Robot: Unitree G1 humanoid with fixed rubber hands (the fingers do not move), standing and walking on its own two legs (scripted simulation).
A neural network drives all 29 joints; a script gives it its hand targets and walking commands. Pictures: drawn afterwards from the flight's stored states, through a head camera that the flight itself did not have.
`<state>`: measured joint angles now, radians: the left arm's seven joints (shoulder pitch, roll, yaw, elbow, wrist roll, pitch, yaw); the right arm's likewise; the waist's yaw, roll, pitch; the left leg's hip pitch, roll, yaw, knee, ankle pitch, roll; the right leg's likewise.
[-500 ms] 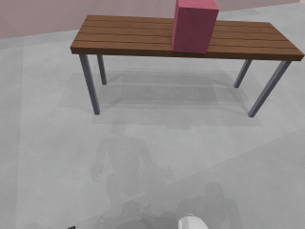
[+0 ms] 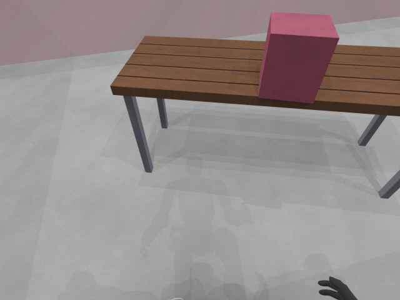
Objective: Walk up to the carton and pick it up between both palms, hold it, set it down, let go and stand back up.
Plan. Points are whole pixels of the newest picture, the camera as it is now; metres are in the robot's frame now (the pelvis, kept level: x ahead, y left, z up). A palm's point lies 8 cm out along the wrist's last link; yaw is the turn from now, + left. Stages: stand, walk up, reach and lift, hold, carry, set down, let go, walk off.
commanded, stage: walk up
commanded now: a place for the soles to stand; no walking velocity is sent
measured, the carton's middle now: (292, 58) +0.97 -0.25 +0.02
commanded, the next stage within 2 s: none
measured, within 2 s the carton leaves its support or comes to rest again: neither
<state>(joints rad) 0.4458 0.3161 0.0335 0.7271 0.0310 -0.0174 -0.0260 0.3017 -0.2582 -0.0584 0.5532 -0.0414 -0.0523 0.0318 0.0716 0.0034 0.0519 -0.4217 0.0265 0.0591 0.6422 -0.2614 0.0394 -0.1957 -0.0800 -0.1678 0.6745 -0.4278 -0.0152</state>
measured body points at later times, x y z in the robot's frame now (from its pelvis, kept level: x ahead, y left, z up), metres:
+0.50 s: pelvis +0.19 -0.10 +0.00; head +0.20 -0.11 +0.44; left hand +0.34 +0.16 -0.09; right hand +0.22 -0.38 -0.13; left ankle +0.17 +0.06 -0.64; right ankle +0.24 -0.21 -0.72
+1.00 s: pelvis +0.37 -0.15 +0.00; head +0.39 -0.13 +0.45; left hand +0.50 +0.10 -0.11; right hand +0.40 -0.44 -0.10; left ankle +0.38 +0.00 -0.72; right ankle +0.45 -0.30 -0.70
